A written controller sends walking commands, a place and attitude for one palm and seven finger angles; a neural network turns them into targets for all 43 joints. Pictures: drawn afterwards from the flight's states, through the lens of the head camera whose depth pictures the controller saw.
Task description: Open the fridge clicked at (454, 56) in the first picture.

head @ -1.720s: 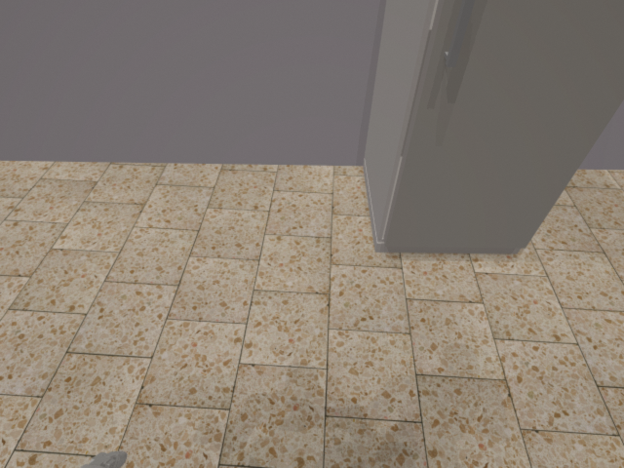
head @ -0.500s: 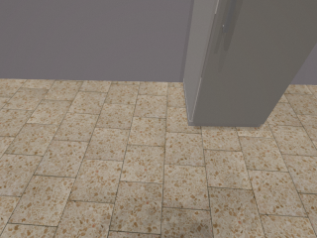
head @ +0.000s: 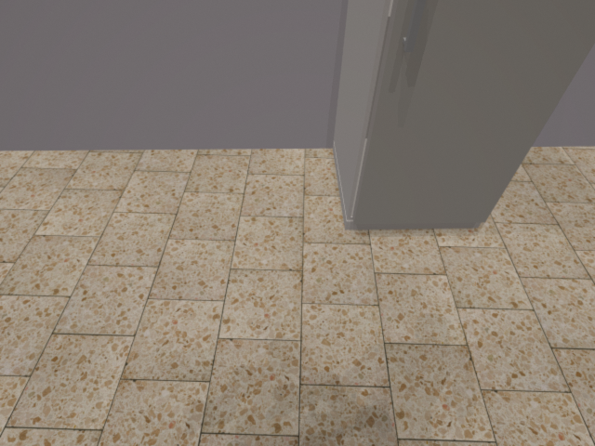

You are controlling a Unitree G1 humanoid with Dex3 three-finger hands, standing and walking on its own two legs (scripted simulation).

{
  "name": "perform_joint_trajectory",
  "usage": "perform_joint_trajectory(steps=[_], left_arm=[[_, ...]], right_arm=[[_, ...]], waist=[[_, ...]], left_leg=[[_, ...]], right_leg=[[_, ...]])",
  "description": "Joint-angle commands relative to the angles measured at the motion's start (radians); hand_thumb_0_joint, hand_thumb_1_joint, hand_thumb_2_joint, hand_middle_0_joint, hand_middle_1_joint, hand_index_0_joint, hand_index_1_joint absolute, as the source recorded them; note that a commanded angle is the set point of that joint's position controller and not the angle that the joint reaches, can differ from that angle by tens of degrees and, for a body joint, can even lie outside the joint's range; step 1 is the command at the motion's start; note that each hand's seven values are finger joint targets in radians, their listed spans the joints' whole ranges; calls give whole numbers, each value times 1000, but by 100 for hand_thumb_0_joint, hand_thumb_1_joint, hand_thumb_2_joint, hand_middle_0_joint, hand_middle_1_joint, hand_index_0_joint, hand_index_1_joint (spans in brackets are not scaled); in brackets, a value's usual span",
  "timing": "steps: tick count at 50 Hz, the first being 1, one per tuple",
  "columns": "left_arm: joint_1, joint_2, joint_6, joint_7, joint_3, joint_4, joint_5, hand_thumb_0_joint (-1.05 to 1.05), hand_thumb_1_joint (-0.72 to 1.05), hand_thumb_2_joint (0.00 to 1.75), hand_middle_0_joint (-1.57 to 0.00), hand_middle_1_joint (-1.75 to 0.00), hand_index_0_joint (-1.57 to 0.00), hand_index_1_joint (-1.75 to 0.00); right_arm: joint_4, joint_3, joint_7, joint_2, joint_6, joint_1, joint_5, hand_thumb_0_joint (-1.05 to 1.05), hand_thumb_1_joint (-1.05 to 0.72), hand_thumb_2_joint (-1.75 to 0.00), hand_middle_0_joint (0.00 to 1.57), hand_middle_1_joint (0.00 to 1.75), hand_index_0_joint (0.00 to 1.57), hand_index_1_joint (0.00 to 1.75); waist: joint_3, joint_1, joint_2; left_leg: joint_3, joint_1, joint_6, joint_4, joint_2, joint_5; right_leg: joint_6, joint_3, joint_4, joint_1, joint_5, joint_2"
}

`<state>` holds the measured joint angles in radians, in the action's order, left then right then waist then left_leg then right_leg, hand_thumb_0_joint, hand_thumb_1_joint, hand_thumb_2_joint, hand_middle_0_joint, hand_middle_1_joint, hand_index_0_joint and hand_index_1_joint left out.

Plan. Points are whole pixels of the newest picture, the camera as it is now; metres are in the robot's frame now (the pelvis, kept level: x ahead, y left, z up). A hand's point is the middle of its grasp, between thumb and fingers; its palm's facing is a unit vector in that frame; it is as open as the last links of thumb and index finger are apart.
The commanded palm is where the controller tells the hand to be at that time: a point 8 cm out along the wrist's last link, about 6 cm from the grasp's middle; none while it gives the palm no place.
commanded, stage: walk to a spot facing it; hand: left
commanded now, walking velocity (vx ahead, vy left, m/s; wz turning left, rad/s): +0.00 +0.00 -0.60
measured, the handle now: out of the picture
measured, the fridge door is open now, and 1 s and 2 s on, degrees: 0 0 0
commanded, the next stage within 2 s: none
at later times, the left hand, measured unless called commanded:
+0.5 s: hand out of the picture +0.05 +0.15 -0.16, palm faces -0.18 -0.95 -0.24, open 7.4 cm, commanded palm none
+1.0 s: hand (184, 442) +0.16 +0.19 -0.17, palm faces -0.49 -0.85 -0.20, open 7.4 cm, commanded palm none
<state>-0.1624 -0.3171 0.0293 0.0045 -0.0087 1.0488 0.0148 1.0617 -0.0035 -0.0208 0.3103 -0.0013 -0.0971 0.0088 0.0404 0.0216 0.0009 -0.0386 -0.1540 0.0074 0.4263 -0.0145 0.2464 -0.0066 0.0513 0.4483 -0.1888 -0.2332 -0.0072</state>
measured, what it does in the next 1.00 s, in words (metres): steps on the spot, turning right: left foot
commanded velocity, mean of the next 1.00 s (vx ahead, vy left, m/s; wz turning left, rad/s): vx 0.05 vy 0.00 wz -0.60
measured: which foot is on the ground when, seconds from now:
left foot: down 0.00-0.20, up 0.22-0.72, down 0.74-1.00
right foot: down 0.00-0.74, up 0.76-1.00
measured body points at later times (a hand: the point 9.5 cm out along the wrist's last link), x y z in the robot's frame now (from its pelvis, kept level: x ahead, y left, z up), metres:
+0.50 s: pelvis -0.02 -0.03 +0.00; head +0.02 -0.06 +0.45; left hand +0.06 +0.20 -0.14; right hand +0.01 -0.31 -0.15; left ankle -0.02 +0.13 -0.67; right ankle -0.01 -0.11 -0.74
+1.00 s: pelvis -0.01 +0.04 +0.00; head +0.02 +0.06 +0.45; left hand +0.18 +0.24 -0.15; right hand -0.09 -0.21 -0.12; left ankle +0.00 +0.13 -0.74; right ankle -0.12 -0.09 -0.65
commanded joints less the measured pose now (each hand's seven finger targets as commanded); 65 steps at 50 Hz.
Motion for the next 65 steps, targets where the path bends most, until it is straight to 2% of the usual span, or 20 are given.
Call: perform_joint_trajectory(steps=[1, 6, 9, 10, 11, 14, 19, 29, 34, 36, 37, 38, 40, 43, 49, 59, 62, 63, 64, 65], left_arm=[[-13, -115, 8, 2, -37, -103, 2, 0, 90, 90, -20, -30, -20, -30], [-51, -63, 25, -10, -57, -152, 1, 0, 90, 90, -20, -30, -20, -30], [-198, -63, 10, -20, -72, -129, 9, 0, 90, 90, -20, -30, -20, -30], [-222, -150, -8, -8, -90, -130, 22, 0, 90, 90, -20, -30, -20, -30], [-218, -205, -14, 5, -93, -143, 14, 0, 90, 90, -20, -30, -20, -30], [-100, -138, -10, 15, -93, -187, 4, 0, 90, 90, -20, -30, -20, -30], [-123, -89, -22, 12, -88, -185, 2, 0, 90, 90, -20, -30, -20, -30], [-154, -100, -7, 10, -105, -177, 13, 0, 90, 90, -20, -30, -20, -30], [-64, -119, 5, 7, -109, -203, 10, 0, 90, 90, -20, -30, -20, -30], [-33, -66, 9, 2, -99, -232, -1, 0, 90, 90, -20, -30, -20, -30], [-47, -13, 11, -12, -91, -248, -6, 0, 90, 90, -20, -30, -20, -30], [-20, -51, 12, -12, -106, -247, 11, 0, 90, 90, -20, -30, -20, -30], [-74, -78, 25, -23, -126, -205, 24, 0, 90, 90, -20, -30, -20, -30], [-92, -26, 29, -42, -108, -199, 20, 0, 90, 90, -20, -30, -20, -30], [65, -2, 18, -64, -91, -244, 22, 0, 90, 90, -20, -30, -20, -30], [177, 60, -5, -73, -69, -257, 17, 0, 90, 90, -20, -30, -20, -30], [117, 55, -24, -68, -73, -239, 18, 0, 90, 90, -20, -30, -20, -30], [4, 30, -35, -63, -82, -200, 19, 0, 90, 90, -20, -30, -20, -30], [-159, -52, -50, -51, -96, -144, 22, 0, 90, 90, -20, -30, -20, -30], [-304, -184, -58, -29, -129, -109, 16, 0, 90, 90, -20, -30, -20, -30]], right_arm=[[-81, -55, -13, 149, -7, -55, 4, 0, -90, -90, 20, 30, 20, 30], [-141, -78, -13, 153, 0, -17, 8, 0, -90, -90, 20, 30, 20, 30], [-169, -86, -10, 142, -10, 47, 10, 0, -90, -90, 20, 30, 20, 30], [-184, -78, -5, 68, -22, 11, 2, 0, -90, -90, 20, 30, 20, 30], [-218, -67, -3, 28, -26, 25, 2, 0, -90, -90, 20, 30, 20, 30], [-184, -80, 2, 57, -27, 0, 2, 0, -90, -90, 20, 30, 20, 30], [-162, -79, -1, 24, -25, -33, 5, 0, -90, -90, 20, 30, 20, 30], [-209, -72, -13, 13, -16, 17, -2, 0, -90, -90, 20, 30, 20, 30], [-195, -72, -22, 9, 0, -109, -15, 0, -90, -90, 20, 30, 20, 30], [-180, -82, -32, 75, 18, -191, -11, 0, -90, -90, 20, 30, 20, 30], [-204, -100, -29, 163, 16, -145, 2, 0, -90, -90, 20, 30, 20, 30], [-228, -97, -26, 172, 7, -107, 4, 0, -90, -90, 20, 30, 20, 30], [-257, -70, -26, 74, 10, 16, 9, 0, -90, -90, 20, 30, 20, 30], [-250, -65, -23, 62, 21, -27, 15, 0, -90, -90, 20, 30, 20, 30], [-169, -75, -17, 65, 45, -263, 13, 0, -90, -90, 20, 30, 20, 30], [-91, -87, -2, 72, 57, -342, 28, 0, -90, -90, 20, 30, 20, 30], [-81, -87, 3, 83, 57, -338, 28, 0, -90, -90, 20, 30, 20, 30], [-86, -84, 6, 87, 58, -323, 22, 0, -90, -90, 20, 30, 20, 30], [-99, -75, 19, 65, 59, -320, 9, 0, -90, -90, 20, 30, 20, 30], [-149, -50, 26, -14, 60, -288, 1, 0, -90, -90, 20, 30, 20, 30]], waist=[[-44, -29, -55], [-35, -8, -193], [-69, 74, -66], [-44, 72, 244], [-20, 58, 369], [-3, 8, 179], [-89, 2, 84], [-108, 34, 135], [-141, -28, 157], [-167, -74, 6], [-110, -50, -293], [-52, -51, -217], [1, 21, -136], [-4, 18, -134], [34, -77, -144], [35, -97, -157], [-6, -57, -148], [-63, 8, -93], [-171, 80, 29], [-257, 137, 291]], left_leg=[[81, 41, -46, -25, -185, -203], [135, -31, -186, -68, -367, -368], [-21, -144, -63, 198, -255, -214], [-101, -303, 25, 467, -102, 138], [-22, -417, 50, 649, -9, 353], [78, -407, 37, 740, -65, 179], [63, -379, 63, 672, -54, 89], [67, -320, 58, 428, -20, 174], [45, -73, 27, 97, 22, 89], [178, 185, -24, -121, -122, 48], [429, 204, -89, -216, -379, 39], [455, 36, -158, -214, -480, -22], [281, -129, -148, -205, -356, -37], [85, -28, -120, -144, -241, -154], [129, 146, -149, -213, -319, 39], [-76, 154, -120, -173, -366, -94], [-159, 138, -83, -37, -354, -290], [-225, 80, -52, 150, -317, -417], [-271, -143, -5, 394, -290, -379], [-262, -487, 63, 682, -140, 302]], right_leg=[[16, 52, 106, -128, 238, 56], [-7, -14, 452, -182, -287, 41], [-4, -52, 134, 19, -10, 51], [29, 234, -101, 60, 169, 218], [121, 534, -185, -3, 378, 376], [157, 410, -186, -61, 99, 273], [157, 314, -129, 28, 230, 202], [194, 433, -115, 55, 261, 183], [137, 445, -64, -64, 287, 131], [47, 324, 88, -294, 75, -3], [-11, 130, 333, -489, -269, -127], [-42, 70, 542, -462, -315, -63], [-65, 60, 751, -383, -192, -33], [-75, -6, 809, -428, -113, -12], [-75, -54, 634, -534, -90, 64], [-30, -174, 288, -366, -128, 76], [15, -212, 143, -201, -123, 32], [37, -235, 54, -14, -62, -5], [91, -127, 6, 317, -31, 74], [197, 325, -56, 555, -22, 371]])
